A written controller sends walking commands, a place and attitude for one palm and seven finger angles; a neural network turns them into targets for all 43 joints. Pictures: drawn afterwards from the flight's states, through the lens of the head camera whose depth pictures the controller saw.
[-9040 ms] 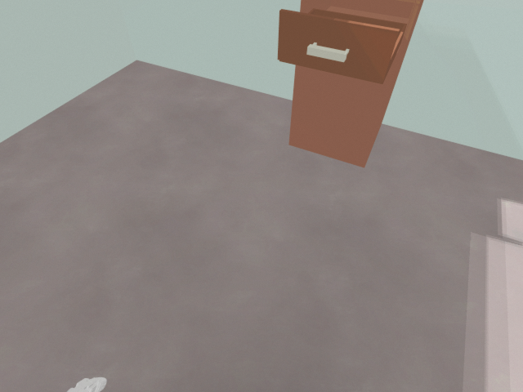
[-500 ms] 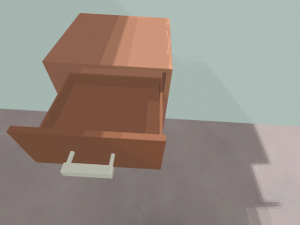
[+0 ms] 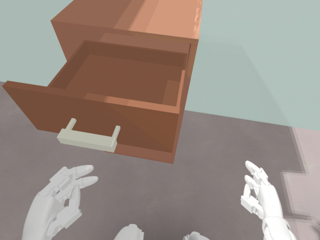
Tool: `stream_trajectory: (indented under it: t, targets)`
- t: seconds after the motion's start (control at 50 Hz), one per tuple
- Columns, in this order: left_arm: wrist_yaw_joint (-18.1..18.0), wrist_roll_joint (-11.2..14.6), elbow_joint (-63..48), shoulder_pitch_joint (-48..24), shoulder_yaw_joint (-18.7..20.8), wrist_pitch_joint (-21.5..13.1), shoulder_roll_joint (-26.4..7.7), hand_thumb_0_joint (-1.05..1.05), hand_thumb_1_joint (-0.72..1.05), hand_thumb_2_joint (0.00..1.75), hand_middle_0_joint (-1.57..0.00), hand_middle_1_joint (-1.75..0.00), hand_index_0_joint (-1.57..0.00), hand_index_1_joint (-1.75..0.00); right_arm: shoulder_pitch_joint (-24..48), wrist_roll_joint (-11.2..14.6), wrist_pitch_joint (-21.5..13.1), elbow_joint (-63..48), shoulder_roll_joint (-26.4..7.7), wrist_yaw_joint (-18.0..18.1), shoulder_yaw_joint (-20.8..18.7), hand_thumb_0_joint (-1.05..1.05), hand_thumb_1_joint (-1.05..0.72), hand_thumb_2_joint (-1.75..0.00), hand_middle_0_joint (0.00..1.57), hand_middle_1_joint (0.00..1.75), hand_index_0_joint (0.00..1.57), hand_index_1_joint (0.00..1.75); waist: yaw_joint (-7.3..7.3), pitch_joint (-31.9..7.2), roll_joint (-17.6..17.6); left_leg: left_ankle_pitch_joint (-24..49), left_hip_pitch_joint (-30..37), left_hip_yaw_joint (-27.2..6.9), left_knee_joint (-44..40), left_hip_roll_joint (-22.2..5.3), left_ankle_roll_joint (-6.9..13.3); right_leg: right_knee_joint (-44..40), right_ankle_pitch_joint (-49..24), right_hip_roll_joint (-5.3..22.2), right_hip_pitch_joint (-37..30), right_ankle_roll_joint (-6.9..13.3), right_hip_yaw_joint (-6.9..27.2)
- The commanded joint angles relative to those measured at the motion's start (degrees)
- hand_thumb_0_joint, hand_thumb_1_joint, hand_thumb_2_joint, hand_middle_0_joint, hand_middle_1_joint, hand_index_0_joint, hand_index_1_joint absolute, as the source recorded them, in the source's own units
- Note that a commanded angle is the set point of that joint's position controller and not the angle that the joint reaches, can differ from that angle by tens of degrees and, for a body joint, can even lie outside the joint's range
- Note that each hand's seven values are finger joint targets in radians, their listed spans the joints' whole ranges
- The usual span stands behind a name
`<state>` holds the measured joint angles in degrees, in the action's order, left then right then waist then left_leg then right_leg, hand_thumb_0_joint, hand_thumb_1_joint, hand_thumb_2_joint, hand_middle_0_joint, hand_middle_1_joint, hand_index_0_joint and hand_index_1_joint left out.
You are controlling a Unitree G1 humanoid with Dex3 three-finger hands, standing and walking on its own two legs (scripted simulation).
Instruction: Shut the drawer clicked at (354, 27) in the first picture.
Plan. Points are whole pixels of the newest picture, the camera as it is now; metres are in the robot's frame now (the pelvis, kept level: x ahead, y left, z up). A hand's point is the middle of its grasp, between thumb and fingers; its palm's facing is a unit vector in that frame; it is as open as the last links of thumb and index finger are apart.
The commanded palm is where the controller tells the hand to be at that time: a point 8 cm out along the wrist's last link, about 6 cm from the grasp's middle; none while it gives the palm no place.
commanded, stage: raise the hand and make a fist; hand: left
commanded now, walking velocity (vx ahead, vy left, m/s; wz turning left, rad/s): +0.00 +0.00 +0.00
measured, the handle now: (91, 132) +0.35 +0.22 +0.06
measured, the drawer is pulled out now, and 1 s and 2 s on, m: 0.28 0.28 0.28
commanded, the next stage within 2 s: bring the fist close to the handle in 1.40 s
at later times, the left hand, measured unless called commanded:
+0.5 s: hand (68, 202) +0.17 +0.19 +0.09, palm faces -0.04 -1.00 -0.07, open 3.3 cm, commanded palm +0.13 +0.25 +0.11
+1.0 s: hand (54, 191) +0.17 +0.20 +0.15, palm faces -0.03 -1.00 -0.09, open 3.3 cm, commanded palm +0.12 +0.26 +0.16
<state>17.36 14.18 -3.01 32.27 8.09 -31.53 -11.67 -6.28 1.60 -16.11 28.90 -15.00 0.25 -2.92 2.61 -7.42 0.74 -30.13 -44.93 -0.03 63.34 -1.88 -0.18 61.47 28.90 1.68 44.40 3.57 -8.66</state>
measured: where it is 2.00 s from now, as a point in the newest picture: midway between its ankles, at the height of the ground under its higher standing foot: outside the picture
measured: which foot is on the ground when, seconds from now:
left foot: down 0.00-1.00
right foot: down 0.00-1.00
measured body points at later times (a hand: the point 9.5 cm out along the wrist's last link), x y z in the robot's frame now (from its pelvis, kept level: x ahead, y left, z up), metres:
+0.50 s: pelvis +0.01 +0.01 +0.03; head +0.05 +0.00 +0.48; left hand +0.17 +0.25 +0.10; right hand +0.18 -0.25 -0.04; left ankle +0.01 +0.12 -0.66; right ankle +0.02 -0.09 -0.66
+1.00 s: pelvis +0.02 +0.03 +0.04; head +0.03 +0.02 +0.49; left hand +0.17 +0.25 +0.15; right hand +0.24 -0.17 +0.00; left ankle +0.01 +0.12 -0.66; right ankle +0.02 -0.09 -0.66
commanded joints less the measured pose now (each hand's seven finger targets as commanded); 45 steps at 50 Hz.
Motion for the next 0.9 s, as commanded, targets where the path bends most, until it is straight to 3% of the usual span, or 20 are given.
stream_trajectory:
  t: [0.0, 0.04, 0.1, 0.14, 0.16, 0.18, 0.24, 0.28, 0.34, 0.48, 0.54, 0.68, 0.74, 0.88]
  targets:
    - [3.8, 2.9, -15.5, -4.6, 4.2, 3.9, -8.5, 0.00, 0.90, 0.90, -0.72, -0.86, -0.72, -0.86, -2.9, 1.5, -1.8, -8.6, -5.3, 2.2, -1.2, 0.00, -0.90, -0.90, 0.20, 0.30, 0.20, 0.30, -4.23, -9.4, -2.5, 11.6, 3.4, 0.0, -7.8, 2.4, 2.1, -17.3, -6.0, -0.1, -12.1, -2.8, 12.9]
    - [3.8, 3.3, -14.6, -5.7, 6.6, 6.3, -10.0, 0.00, 0.90, 0.90, -0.76, -0.91, -0.76, -0.91, -2.5, 1.4, -1.4, -7.7, -4.9, 3.1, -0.7, 0.00, -0.90, -0.90, 0.20, 0.30, 0.20, 0.30, -4.39, -9.1, -0.1, 12.8, 2.8, -0.3, -7.3, 2.1, 2.1, -18.4, -8.9, 0.4, -14.1, -3.7, 14.0]
    - [3.8, 4.6, -13.6, -4.5, 8.2, 7.7, -9.4, 0.00, 0.90, 0.90, -0.82, -0.97, -0.82, -0.97, -1.9, 1.2, -1.4, -7.0, -3.9, 3.5, -0.2, 0.00, -0.90, -0.90, 0.20, 0.30, 0.20, 0.30, -3.53, -8.7, 1.0, 14.1, 3.0, -0.9, -8.7, 2.0, 1.7, -18.9, -12.4, 1.1, -16.6, -4.4, 13.8]
    - [3.5, 5.0, -11.1, -2.7, 10.7, 8.4, -10.6, 0.00, 0.90, 0.90, -0.86, -1.01, -0.86, -1.01, -0.5, 1.1, -1.4, -6.1, -3.8, 3.5, -0.1, 0.00, -0.90, -0.90, 0.20, 0.30, 0.20, 0.30, -2.59, -7.7, 1.2, 14.8, 3.3, -1.3, -9.6, 1.9, 1.4, -19.4, -14.1, 1.5, -17.9, -4.6, 13.9]
    - [3.7, 5.1, -12.3, -1.5, 11.2, 8.2, -10.6, 0.00, 0.90, 0.90, -0.88, -1.04, -0.88, -1.04, -1.2, 1.1, -1.4, -6.2, -3.6, 3.3, 0.0, 0.00, -0.90, -0.90, 0.20, 0.30, 0.20, 0.30, -1.99, -9.8, 0.5, 15.9, 3.9, -1.4, -10.5, 2.1, 1.4, -19.0, -15.9, 1.7, -19.7, -4.5, 13.7]
    - [3.9, 5.0, -11.7, 1.4, 10.9, 8.5, -9.9, 0.00, 0.90, 0.90, -0.90, -1.06, -0.90, -1.06, -0.7, 1.2, -1.7, -6.4, -3.2, 3.2, -0.2, 0.00, -0.90, -0.90, 0.20, 0.30, 0.20, 0.30, -1.50, -9.3, -0.2, 16.5, 4.8, -1.3, -11.2, 2.1, 1.3, -19.0, -17.2, 1.8, -19.9, -4.6, 13.4]
    - [4.1, 5.6, -10.1, 3.6, 12.4, 8.2, -10.6, 0.00, 0.90, 0.90, -0.96, -1.12, -0.96, -1.12, 0.3, 1.4, -2.1, -5.9, -3.4, 3.2, -0.4, 0.00, -0.90, -0.90, 0.20, 0.30, 0.20, 0.30, -1.30, -7.3, 3.6, 16.0, 4.6, -1.7, -12.4, 2.2, 1.2, -20.4, -17.2, 2.2, -20.5, -5.3, 13.8]
    - [4.7, 5.9, -12.9, 5.1, 10.5, 7.4, -9.1, 0.00, 0.90, 0.90, -1.00, -1.17, -1.00, -1.17, -0.5, 1.5, -2.9, -6.5, -3.4, 3.0, -0.4, 0.00, -0.90, -0.90, 0.20, 0.30, 0.20, 0.30, -1.30, -7.7, 1.4, 16.3, 6.2, -1.3, -13.4, 2.4, 1.3, -20.6, -16.9, 2.1, -20.3, -5.0, 13.3]
    - [4.1, 6.1, -15.4, 4.0, 9.4, 6.1, -8.8, 0.00, 0.90, 0.90, -1.06, -1.23, -1.06, -1.23, -0.5, 1.5, -4.2, -5.9, -4.0, 3.0, -0.5, 0.00, -0.90, -0.90, 0.20, 0.30, 0.20, 0.30, -1.96, -5.7, 2.0, 15.9, 7.9, -1.5, -14.4, 2.2, 1.5, -21.3, -13.6, 1.3, -18.4, -4.3, 11.9]
    - [0.8, 4.3, -20.8, 7.0, 7.9, 4.8, -8.4, 0.00, 0.90, 0.90, -1.20, -1.38, -1.20, -1.38, -1.9, 1.7, -5.8, -6.1, -4.2, 2.6, -0.9, 0.00, -0.90, -0.90, 0.20, 0.30, 0.20, 0.30, -1.27, -5.7, -2.4, 16.6, 12.2, -1.3, -17.4, 2.0, 1.7, -19.9, -11.5, -0.5, -16.8, -2.5, 7.8]
    - [-0.2, 3.4, -22.8, 8.3, 6.8, 6.1, -8.0, 0.00, 0.90, 0.90, -1.26, -1.45, -1.26, -1.45, -1.2, 1.7, -5.8, -6.5, -4.2, 2.4, -0.5, 0.00, -0.90, -0.90, 0.20, 0.30, 0.20, 0.30, -1.20, -5.2, -4.4, 17.7, 14.0, -1.6, -18.5, 1.7, 1.8, -19.3, -13.5, -1.0, -16.5, -2.2, 6.0]
    - [-1.4, 2.3, -27.4, 8.1, 3.7, 10.8, -6.4, 0.00, 0.90, 0.90, -1.40, -1.60, -1.40, -1.60, -1.1, 1.8, -5.4, -8.2, -3.9, 2.0, 0.7, 0.00, -0.90, -0.90, 0.20, 0.30, 0.20, 0.30, -1.16, -3.8, -3.2, 18.0, 16.6, -2.2, -21.2, 1.3, 1.6, -19.6, -15.0, -1.8, -17.3, -2.3, 3.8]
    - [-1.7, 2.0, -27.4, 8.5, 5.5, 12.9, -8.0, 0.00, 0.90, 0.90, -1.40, -1.60, -1.40, -1.60, -0.3, 1.9, -5.0, -8.0, -3.7, 2.1, 1.1, 0.00, -0.90, -0.90, 0.20, 0.30, 0.20, 0.30, -0.75, -3.1, -3.1, 19.0, 17.1, -2.2, -21.7, 1.1, 1.3, -20.1, -16.4, -2.1, -18.4, -2.1, 3.6]
    - [-1.2, 2.2, -32.8, 6.7, 2.7, 15.4, -6.1, 0.00, 0.90, 0.90, -1.40, -1.60, -1.40, -1.60, -0.8, 2.0, -6.0, -8.5, -3.7, 1.9, 2.4, 0.00, -0.90, -0.90, 0.20, 0.30, 0.20, 0.30, -1.06, -2.9, -4.1, 19.7, 20.2, -2.9, -23.6, 1.0, 1.0, -21.2, -16.8, -2.4, -19.3, -2.2, 2.8]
